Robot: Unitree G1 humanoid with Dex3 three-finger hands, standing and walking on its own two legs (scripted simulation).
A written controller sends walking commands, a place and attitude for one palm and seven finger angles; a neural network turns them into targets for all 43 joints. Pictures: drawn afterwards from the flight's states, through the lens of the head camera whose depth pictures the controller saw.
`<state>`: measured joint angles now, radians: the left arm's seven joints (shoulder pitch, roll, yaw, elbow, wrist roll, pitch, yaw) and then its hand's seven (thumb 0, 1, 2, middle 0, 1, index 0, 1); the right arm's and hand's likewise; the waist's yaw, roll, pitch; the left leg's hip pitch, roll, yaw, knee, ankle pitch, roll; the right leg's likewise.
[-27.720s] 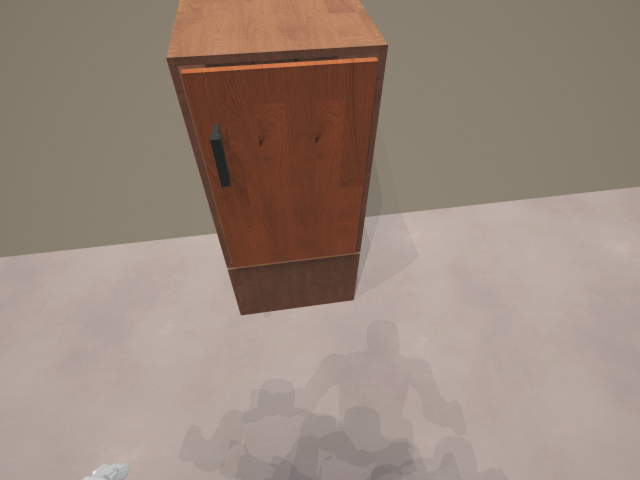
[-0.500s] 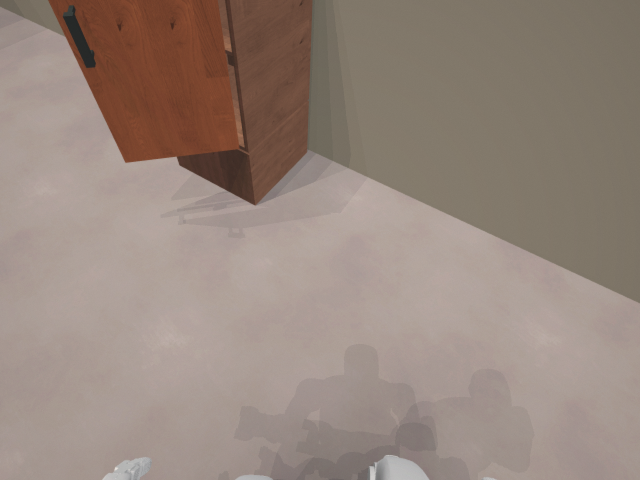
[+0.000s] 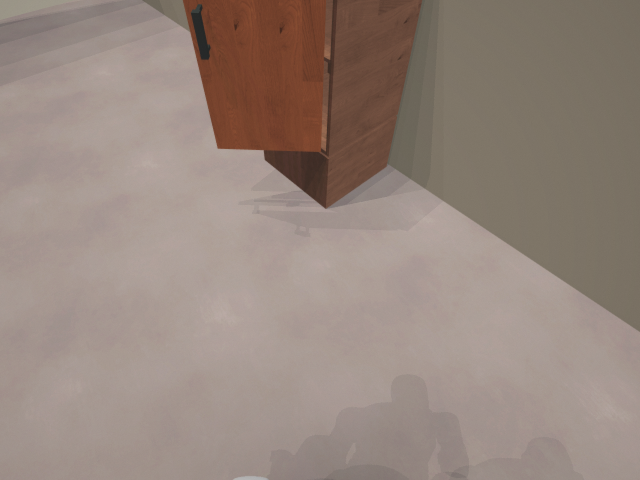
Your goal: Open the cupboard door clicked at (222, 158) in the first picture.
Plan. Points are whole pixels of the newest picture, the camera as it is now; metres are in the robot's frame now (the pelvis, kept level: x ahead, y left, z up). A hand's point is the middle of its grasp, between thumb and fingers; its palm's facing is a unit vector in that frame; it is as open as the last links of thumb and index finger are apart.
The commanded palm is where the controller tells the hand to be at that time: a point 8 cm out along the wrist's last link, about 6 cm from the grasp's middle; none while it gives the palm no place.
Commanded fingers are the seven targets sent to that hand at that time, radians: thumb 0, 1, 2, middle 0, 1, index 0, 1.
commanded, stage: take the last steps up to it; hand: left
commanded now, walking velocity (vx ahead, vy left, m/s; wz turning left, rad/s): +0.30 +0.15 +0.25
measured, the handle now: (202, 32) +1.14 +0.42 -0.03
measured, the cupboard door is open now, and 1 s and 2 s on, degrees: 46 46 46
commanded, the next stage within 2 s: come to a stop and stand still in 1.70 s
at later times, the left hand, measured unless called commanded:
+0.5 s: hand out of the picture +0.11 +0.19 -0.16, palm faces +0.15 -0.96 -0.22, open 7.4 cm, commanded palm none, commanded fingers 0.00 0.90 0.90 -0.20 -0.30 -0.20 -0.30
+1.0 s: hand (158, 397) +0.24 +0.28 -0.17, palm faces +0.17 -0.97 -0.18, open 7.4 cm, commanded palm none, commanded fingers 0.00 0.90 0.90 -0.20 -0.30 -0.20 -0.30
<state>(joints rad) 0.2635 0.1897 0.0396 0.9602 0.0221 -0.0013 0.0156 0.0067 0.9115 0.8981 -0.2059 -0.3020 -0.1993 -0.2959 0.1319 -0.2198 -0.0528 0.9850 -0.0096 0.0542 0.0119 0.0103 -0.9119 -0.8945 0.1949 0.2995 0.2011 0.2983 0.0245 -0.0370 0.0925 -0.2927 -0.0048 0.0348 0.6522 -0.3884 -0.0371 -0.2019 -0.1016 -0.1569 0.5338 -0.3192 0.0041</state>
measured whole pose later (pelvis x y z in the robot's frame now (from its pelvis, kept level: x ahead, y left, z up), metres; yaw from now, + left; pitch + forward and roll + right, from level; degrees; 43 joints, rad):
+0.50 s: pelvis +0.08 +0.00 +0.00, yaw +6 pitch -1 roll +1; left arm 0.25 0.15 0.04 0.98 0.02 -0.05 0.00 0.00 0.90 0.90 -0.20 -0.30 -0.19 -0.30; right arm 0.30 -0.21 -0.05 1.08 -0.03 0.03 0.02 0.01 -0.91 -0.89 0.20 0.30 0.20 0.30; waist 0.01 0.04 0.05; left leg -0.41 0.00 0.01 1.03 -0.36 0.01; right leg -0.22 -0.06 -0.13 0.53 -0.30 -0.02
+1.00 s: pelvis +0.24 +0.09 +0.00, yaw +6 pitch +0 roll +1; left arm 0.26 0.17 0.06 1.06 0.03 -0.01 -0.01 0.01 0.91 0.90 -0.20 -0.30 -0.19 -0.29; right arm 0.19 -0.17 -0.05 1.00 -0.03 -0.07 -0.02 -0.02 -0.95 -0.89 0.20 0.30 0.21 0.30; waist 0.03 -0.02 0.06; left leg -0.26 0.01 0.17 0.46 -0.20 0.05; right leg -0.51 -0.11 -0.09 1.06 -0.35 -0.01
